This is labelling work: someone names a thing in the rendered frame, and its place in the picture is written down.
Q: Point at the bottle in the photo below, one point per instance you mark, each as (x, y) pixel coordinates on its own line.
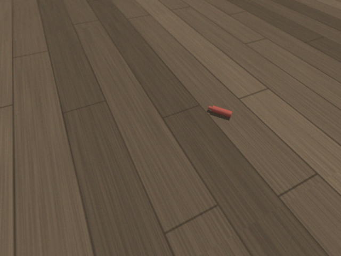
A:
(220, 111)

